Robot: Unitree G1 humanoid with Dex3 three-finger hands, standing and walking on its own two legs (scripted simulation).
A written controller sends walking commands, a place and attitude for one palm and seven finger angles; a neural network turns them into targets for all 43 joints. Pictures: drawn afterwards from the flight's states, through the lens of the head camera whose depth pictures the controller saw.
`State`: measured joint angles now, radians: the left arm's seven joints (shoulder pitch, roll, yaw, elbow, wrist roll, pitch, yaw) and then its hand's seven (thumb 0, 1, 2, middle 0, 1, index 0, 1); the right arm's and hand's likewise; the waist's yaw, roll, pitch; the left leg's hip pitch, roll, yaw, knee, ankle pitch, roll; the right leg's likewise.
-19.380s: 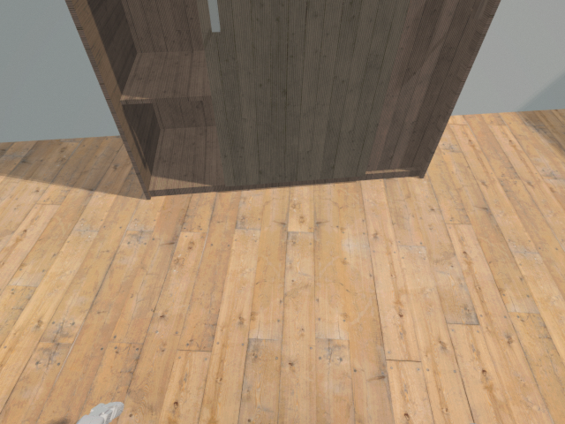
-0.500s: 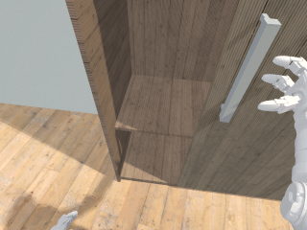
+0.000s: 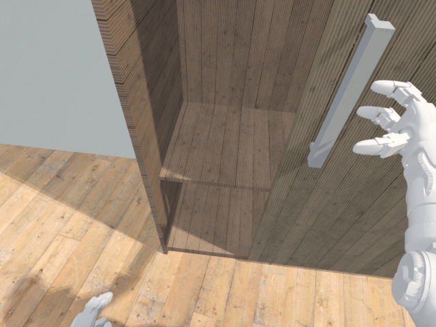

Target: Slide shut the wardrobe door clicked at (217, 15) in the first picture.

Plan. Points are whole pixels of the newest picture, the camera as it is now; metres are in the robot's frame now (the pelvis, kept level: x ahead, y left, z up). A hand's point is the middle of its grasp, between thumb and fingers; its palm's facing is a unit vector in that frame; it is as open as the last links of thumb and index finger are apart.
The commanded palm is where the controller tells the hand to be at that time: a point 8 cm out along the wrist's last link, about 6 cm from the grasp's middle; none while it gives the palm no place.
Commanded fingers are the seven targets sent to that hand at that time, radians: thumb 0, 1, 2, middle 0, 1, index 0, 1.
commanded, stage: move the hooked fingers beside the handle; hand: right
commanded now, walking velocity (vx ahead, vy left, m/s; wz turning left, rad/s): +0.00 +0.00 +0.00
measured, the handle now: (337, 102) +0.50 -0.16 +0.18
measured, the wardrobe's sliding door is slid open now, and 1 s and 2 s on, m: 0.37 0.37 0.37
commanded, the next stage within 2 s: feel for the door with the fingertips in 0.52 s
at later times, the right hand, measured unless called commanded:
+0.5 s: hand (382, 129) +0.43 -0.22 +0.18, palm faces +0.03 +1.00 -0.01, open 14.0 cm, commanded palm +0.41 -0.27 +0.19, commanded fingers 0.00 0.50 -0.30 0.30 1.20 0.30 1.20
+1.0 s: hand (359, 127) +0.44 -0.18 +0.18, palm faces +0.03 +1.00 -0.01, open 14.0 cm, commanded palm +0.41 -0.24 +0.19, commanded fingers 0.00 0.50 -0.30 0.30 1.20 0.30 1.20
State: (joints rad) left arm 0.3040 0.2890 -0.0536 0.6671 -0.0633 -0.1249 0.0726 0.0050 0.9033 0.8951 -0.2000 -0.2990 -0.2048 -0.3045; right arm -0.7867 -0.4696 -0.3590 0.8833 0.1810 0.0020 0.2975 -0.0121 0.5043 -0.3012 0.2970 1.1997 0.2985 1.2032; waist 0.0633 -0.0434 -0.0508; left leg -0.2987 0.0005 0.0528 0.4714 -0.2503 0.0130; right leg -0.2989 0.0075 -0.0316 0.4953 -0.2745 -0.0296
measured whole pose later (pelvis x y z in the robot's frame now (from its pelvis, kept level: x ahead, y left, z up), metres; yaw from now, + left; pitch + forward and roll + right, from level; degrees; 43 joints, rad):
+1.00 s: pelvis +0.00 +0.00 +0.00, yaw +0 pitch +3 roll +0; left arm 0.30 0.28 -0.05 0.68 -0.07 -0.11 0.07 0.01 0.90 0.90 -0.20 -0.30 -0.20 -0.30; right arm -0.73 -0.38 -0.30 0.76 0.17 0.04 0.21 -0.01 0.51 -0.30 0.30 1.20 0.30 1.20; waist 0.05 -0.04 -0.03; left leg -0.27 0.00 0.06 0.46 -0.25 0.02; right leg -0.27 0.01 -0.03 0.49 -0.27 -0.03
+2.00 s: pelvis +0.00 +0.00 +0.00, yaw +0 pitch +4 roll +1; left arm 0.37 0.28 -0.04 0.71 -0.06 -0.14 0.05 0.01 0.90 0.90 -0.20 -0.30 -0.20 -0.30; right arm -0.83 -0.40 -0.30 0.93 0.16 -0.08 0.22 -0.01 0.50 -0.30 0.31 1.22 0.31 1.21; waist 0.07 -0.04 -0.05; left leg -0.30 0.00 0.05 0.48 -0.25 0.02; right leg -0.30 0.00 -0.03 0.50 -0.27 -0.03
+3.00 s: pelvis +0.00 +0.01 +0.00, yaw +1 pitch +3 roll +0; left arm 0.34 0.27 -0.03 0.71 -0.07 -0.09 0.05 0.01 0.90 0.90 -0.20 -0.30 -0.20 -0.30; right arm -0.74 -0.32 -0.26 0.75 0.17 0.02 0.14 -0.01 0.50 -0.30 0.31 1.21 0.31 1.21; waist 0.05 -0.05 -0.05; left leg -0.25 -0.02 0.04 0.45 -0.25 0.02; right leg -0.24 -0.01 -0.03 0.47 -0.28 -0.02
